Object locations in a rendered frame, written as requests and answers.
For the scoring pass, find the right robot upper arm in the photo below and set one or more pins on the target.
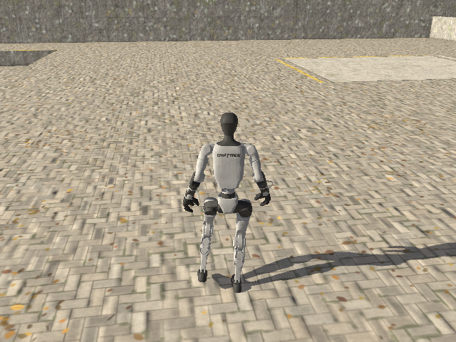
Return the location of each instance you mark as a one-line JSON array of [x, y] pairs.
[[251, 151]]

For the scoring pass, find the right robot forearm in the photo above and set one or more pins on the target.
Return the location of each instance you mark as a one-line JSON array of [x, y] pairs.
[[263, 186]]

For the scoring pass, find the left robot forearm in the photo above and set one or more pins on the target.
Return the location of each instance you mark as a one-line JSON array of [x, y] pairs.
[[192, 188]]

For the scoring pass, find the robot right hand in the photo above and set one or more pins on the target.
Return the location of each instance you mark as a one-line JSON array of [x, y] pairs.
[[266, 201]]

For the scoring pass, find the left robot upper arm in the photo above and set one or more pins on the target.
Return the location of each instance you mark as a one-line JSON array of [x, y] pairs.
[[202, 162]]

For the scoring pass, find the left robot shin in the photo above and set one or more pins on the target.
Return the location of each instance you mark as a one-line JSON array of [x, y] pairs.
[[204, 249]]

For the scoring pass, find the right robot thigh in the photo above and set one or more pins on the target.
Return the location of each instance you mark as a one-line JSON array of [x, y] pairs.
[[243, 216]]

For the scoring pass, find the robot left hand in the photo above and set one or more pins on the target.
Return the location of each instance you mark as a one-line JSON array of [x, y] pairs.
[[187, 202]]

